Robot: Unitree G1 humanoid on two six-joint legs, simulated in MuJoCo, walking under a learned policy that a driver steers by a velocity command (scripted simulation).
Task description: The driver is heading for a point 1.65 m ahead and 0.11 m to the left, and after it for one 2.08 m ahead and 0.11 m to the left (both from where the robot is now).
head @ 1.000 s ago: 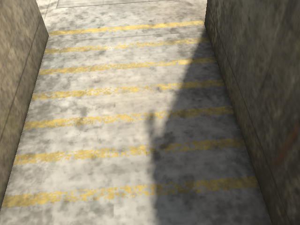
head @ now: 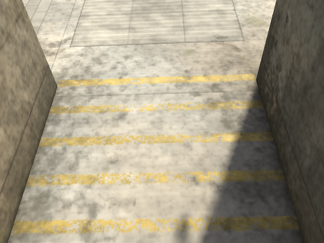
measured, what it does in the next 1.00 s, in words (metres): walks ahead, turning left: left foot, then right foot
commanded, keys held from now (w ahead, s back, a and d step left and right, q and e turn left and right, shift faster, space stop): w+q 0.26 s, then w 0.74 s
